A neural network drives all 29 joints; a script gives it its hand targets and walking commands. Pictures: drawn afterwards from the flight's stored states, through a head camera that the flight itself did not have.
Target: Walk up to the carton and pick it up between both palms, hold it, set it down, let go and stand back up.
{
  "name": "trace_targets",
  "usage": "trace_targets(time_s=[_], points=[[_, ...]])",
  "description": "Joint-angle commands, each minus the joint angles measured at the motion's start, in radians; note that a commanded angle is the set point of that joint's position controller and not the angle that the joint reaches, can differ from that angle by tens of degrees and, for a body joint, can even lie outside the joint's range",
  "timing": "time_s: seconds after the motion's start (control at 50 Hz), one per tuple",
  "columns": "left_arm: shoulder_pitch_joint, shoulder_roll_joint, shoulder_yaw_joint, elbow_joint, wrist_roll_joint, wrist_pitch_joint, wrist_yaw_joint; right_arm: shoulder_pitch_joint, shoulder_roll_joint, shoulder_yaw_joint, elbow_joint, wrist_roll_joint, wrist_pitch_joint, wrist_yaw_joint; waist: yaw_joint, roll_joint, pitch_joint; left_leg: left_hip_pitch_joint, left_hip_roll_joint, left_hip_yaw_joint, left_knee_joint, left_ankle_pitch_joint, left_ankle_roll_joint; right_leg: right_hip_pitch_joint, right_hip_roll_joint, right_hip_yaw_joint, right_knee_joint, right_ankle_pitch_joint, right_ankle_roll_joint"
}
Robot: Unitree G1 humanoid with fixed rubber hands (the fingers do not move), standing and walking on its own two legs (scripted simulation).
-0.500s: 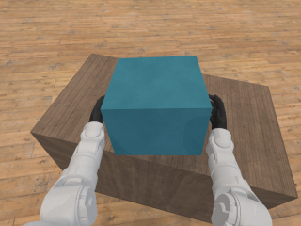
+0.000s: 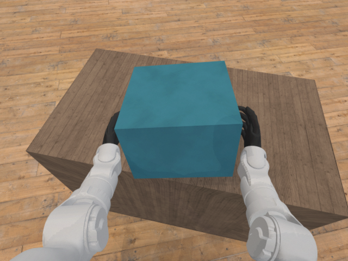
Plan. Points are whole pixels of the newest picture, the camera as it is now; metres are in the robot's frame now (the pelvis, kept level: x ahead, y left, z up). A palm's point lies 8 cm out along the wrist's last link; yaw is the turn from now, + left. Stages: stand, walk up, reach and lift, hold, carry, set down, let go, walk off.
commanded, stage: set down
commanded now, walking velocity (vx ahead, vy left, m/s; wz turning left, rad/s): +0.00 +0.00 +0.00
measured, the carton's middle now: (180, 118) +0.47 -0.01 +0.01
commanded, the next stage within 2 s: none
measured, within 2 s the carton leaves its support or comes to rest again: rests again in 0.68 s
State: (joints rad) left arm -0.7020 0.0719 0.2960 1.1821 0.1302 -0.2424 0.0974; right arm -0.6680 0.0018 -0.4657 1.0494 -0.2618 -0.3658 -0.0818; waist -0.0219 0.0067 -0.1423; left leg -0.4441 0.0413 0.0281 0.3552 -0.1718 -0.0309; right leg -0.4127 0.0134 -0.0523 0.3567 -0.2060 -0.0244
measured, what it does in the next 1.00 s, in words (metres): stands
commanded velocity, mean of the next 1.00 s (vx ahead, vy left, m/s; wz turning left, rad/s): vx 0.00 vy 0.00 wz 0.00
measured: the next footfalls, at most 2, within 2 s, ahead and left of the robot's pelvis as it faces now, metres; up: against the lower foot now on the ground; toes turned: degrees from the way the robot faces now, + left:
none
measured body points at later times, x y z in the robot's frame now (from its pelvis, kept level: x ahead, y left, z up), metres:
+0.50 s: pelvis -0.02 +0.01 -0.01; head +0.09 +0.00 +0.43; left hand +0.41 +0.17 -0.01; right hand +0.40 -0.18 +0.00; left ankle -0.02 +0.14 -0.74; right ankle -0.04 -0.10 -0.74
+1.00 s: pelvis -0.04 +0.01 -0.03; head +0.04 +0.00 +0.41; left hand +0.44 +0.18 +0.06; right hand +0.42 -0.26 +0.06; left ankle -0.02 +0.14 -0.74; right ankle -0.04 -0.10 -0.74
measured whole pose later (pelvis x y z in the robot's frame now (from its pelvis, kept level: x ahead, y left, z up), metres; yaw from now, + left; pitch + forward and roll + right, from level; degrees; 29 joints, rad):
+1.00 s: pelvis -0.04 +0.01 -0.03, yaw -3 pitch +25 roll -1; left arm -1.06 0.27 -0.10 1.41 -0.35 -0.20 0.10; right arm -1.00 -0.40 0.13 1.35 0.45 -0.19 -0.01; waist 0.02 0.02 -0.30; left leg -0.83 0.08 0.06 0.64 -0.25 -0.02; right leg -0.80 0.03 -0.02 0.61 -0.24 -0.02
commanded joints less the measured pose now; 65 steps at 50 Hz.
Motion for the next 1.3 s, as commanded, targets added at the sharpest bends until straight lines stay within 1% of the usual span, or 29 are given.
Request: trace_targets(time_s=[0.0,0.08,0.12,0.18,0.32,0.4,0.44,0.46,0.5,0.54,0.58,0.6,0.64,0.7,0.74,0.78,0.84,0.86,0.9,0.94,0.98,1.08,1.12,1.14,1.16,1.18,1.2,1.22,1.28], points=[[-0.833,-0.544,-0.277,-0.23,0.028,-0.186,-0.167,-0.647,0.537,0.353,-0.029,-0.102,-0.066,0.183,0.001,0.011,-0.776,0.198,-0.032,0.05,0.061,0.49,-0.026,0.431,-0.024,-0.007,0.114,0.857,0.075],[-0.851,-0.531,-0.277,-0.172,0.012,-0.218,-0.17,-0.651,0.529,0.337,0.009,-0.109,-0.073,0.188,-0.012,0.008,-0.78,0.178,-0.032,0.051,0.069,0.463,-0.023,0.387,-0.024,-0.009,0.117,0.82,0.073],[-0.853,-0.52,-0.27,-0.145,0.006,-0.231,-0.172,-0.658,0.522,0.333,0.025,-0.111,-0.075,0.19,-0.008,-0.001,-0.787,0.162,-0.032,0.055,0.073,0.441,-0.019,0.366,-0.023,-0.011,0.118,0.798,0.073],[-0.86,-0.501,-0.259,-0.091,0.0,-0.243,-0.173,-0.673,0.497,0.319,0.039,-0.109,-0.08,0.192,-0.012,-0.002,-0.782,0.145,-0.033,0.055,0.076,0.413,-0.015,0.337,-0.023,-0.012,0.122,0.763,0.071],[-0.851,-0.475,-0.243,0.012,-0.012,-0.28,-0.174,-0.712,0.454,0.298,0.046,-0.109,-0.111,0.195,-0.015,-0.012,-0.826,0.109,-0.031,0.055,0.105,0.391,-0.011,0.28,-0.022,-0.019,0.141,0.727,0.07],[-0.842,-0.424,-0.22,0.063,-0.016,-0.295,-0.171,-0.705,0.399,0.282,0.071,-0.102,-0.122,0.194,-0.017,-0.019,-0.824,0.071,-0.03,0.058,0.114,0.36,-0.006,0.26,-0.021,-0.019,0.154,0.702,0.069],[-0.844,-0.377,-0.205,0.077,-0.019,-0.301,-0.163,-0.7,0.348,0.269,0.089,-0.091,-0.127,0.188,-0.011,-0.008,-0.831,0.077,-0.029,0.061,0.121,0.365,-0.008,0.244,-0.018,-0.021,0.158,0.691,0.067],[-0.842,-0.338,-0.195,0.084,-0.024,-0.301,-0.154,-0.695,0.299,0.254,0.1,-0.084,-0.13,0.183,-0.015,-0.001,-0.84,0.088,-0.027,0.061,0.127,0.372,-0.014,0.225,-0.016,-0.024,0.159,0.683,0.065],[-0.841,-0.219,-0.171,0.075,-0.039,-0.302,-0.126,-0.683,0.157,0.215,0.118,-0.058,-0.138,0.162,-0.016,0.021,-0.874,0.119,-0.021,0.064,0.144,0.403,-0.025,0.183,-0.007,-0.029,0.16,0.672,0.056],[-0.831,-0.05,-0.144,0.042,-0.066,-0.296,-0.079,-0.679,-0.035,0.185,0.124,0.008,-0.136,0.128,-0.013,0.039,-0.914,0.157,-0.017,0.061,0.171,0.452,-0.035,0.133,0.004,-0.028,0.167,0.665,0.052],[-0.827,0.078,-0.166,-0.022,-0.126,-0.279,-0.033,-0.699,-0.19,0.203,0.089,0.115,-0.126,0.093,-0.009,0.067,-0.972,0.204,-0.014,0.059,0.206,0.517,-0.05,0.071,0.021,-0.025,0.169,0.647,0.051],[-0.827,0.12,-0.188,-0.041,-0.161,-0.269,-0.014,-0.714,-0.249,0.219,0.079,0.169,-0.116,0.08,-0.006,0.071,-0.995,0.221,-0.013,0.056,0.228,0.544,-0.057,0.035,0.03,-0.025,0.169,0.629,0.048],[-0.84,0.175,-0.23,-0.078,-0.234,-0.244,0.012,-0.743,-0.318,0.259,0.044,0.274,-0.095,0.063,-0.001,0.074,-1.057,0.227,-0.016,0.051,0.273,0.577,-0.064,-0.004,0.039,-0.022,0.185,0.621,0.047],[-0.841,0.248,-0.256,-0.053,-0.304,-0.199,0.024,-0.774,-0.398,0.33,0.021,0.397,-0.055,0.046,0.014,0.048,-1.082,0.167,-0.029,0.054,0.309,0.522,-0.056,-0.003,0.04,-0.015,0.218,0.618,0.054],[-0.838,0.304,-0.264,-0.023,-0.338,-0.158,0.03,-0.792,-0.472,0.377,0.034,0.475,-0.019,0.038,0.02,0.024,-1.081,0.136,-0.033,0.051,0.321,0.493,-0.046,0.005,0.045,-0.01,0.243,0.632,0.061],[-0.824,0.342,-0.281,0.02,-0.373,-0.107,0.029,-0.811,-0.533,0.436,0.068,0.552,0.024,0.035,0.016,-0.008,-1.033,0.122,-0.03,0.042,0.326,0.479,-0.039,-0.004,0.05,-0.012,0.252,0.633,0.068],[-0.816,0.384,-0.32,0.063,-0.425,-0.035,0.025,-0.828,-0.611,0.507,0.118,0.646,0.079,0.042,0.009,-0.035,-0.959,0.129,-0.024,0.027,0.329,0.464,-0.033,-0.044,0.059,-0.02,0.25,0.594,0.071],[-0.813,0.386,-0.342,0.072,-0.448,-0.016,0.021,-0.832,-0.626,0.531,0.13,0.676,0.094,0.048,0.003,-0.042,-0.93,0.134,-0.02,0.021,0.328,0.449,-0.032,-0.069,0.062,-0.023,0.242,0.561,0.067],[-0.818,0.399,-0.384,0.07,-0.488,0.009,0.011,-0.848,-0.643,0.574,0.136,0.721,0.121,0.063,0.006,-0.056,-0.896,0.136,-0.019,0.018,0.321,0.419,-0.031,-0.091,0.064,-0.024,0.235,0.521,0.062],[-0.829,0.411,-0.426,0.064,-0.521,0.024,-0.001,-0.858,-0.644,0.608,0.139,0.755,0.147,0.079,0.004,-0.061,-0.865,0.115,-0.023,0.017,0.315,0.385,-0.028,-0.104,0.063,-0.025,0.231,0.489,0.06],[-0.837,0.429,-0.449,0.039,-0.546,0.032,-0.012,-0.86,-0.637,0.63,0.124,0.782,0.167,0.097,0.009,-0.052,-0.855,0.099,-0.028,0.025,0.309,0.366,-0.028,-0.105,0.058,-0.024,0.23,0.476,0.06],[-0.865,0.463,-0.489,-0.036,-0.598,0.039,-0.044,-0.874,-0.612,0.649,0.037,0.821,0.198,0.123,0.02,-0.033,-0.867,0.038,-0.042,0.035,0.287,0.293,-0.013,-0.071,0.042,-0.011,0.233,0.473,0.073],[-0.877,0.487,-0.487,-0.073,-0.602,0.041,-0.055,-0.881,-0.607,0.643,0.008,0.817,0.212,0.125,0.016,-0.027,-0.871,0.004,-0.047,0.038,0.273,0.251,-0.003,-0.036,0.031,0.0,0.233,0.466,0.078],[-0.883,0.498,-0.487,-0.08,-0.603,0.046,-0.06,-0.888,-0.606,0.64,-0.007,0.814,0.218,0.123,0.021,-0.02,-0.874,-0.01,-0.05,0.041,0.261,0.229,0.001,-0.018,0.028,0.004,0.233,0.457,0.081],[-0.889,0.505,-0.486,-0.1,-0.605,0.048,-0.063,-0.893,-0.604,0.632,-0.031,0.808,0.223,0.122,0.019,-0.023,-0.884,-0.029,-0.053,0.04,0.257,0.206,0.003,0.006,0.023,0.009,0.233,0.447,0.085],[-0.91,0.516,-0.488,-0.127,-0.604,0.05,-0.064,-0.895,-0.604,0.617,-0.047,0.796,0.227,0.119,0.014,-0.011,-0.898,-0.031,-0.055,0.042,0.246,0.187,0.004,0.019,0.02,0.01,0.229,0.437,0.085],[-0.913,0.527,-0.482,-0.149,-0.605,0.054,-0.065,-0.896,-0.602,0.607,-0.066,0.79,0.234,0.115,0.022,-0.005,-0.913,-0.039,-0.053,0.041,0.242,0.171,0.008,0.032,0.016,0.015,0.226,0.425,0.086],[-0.924,0.533,-0.48,-0.164,-0.604,0.058,-0.064,-0.903,-0.6,0.593,-0.092,0.778,0.239,0.111,0.011,-0.006,-0.925,-0.044,-0.055,0.039,0.235,0.155,0.009,0.047,0.013,0.018,0.225,0.415,0.087],[-0.932,0.56,-0.455,-0.212,-0.589,0.077,-0.061,-0.9,-0.599,0.543,-0.145,0.729,0.259,0.092,0.007,0.0,-0.95,-0.059,-0.058,0.04,0.217,0.105,0.016,0.092,0.004,0.028,0.219,0.373,0.09]])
